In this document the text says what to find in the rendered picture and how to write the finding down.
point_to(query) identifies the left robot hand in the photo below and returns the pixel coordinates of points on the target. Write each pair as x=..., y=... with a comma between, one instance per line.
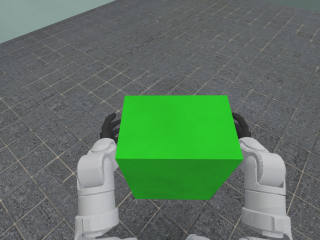
x=108, y=126

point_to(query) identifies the carton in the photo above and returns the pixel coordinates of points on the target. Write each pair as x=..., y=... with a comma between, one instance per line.
x=177, y=147

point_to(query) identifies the right robot forearm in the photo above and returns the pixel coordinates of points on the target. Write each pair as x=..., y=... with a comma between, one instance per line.
x=264, y=208

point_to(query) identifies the right robot hand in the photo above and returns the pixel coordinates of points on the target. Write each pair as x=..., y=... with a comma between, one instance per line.
x=242, y=129

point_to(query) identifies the left robot forearm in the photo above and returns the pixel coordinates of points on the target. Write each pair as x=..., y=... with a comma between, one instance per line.
x=97, y=212

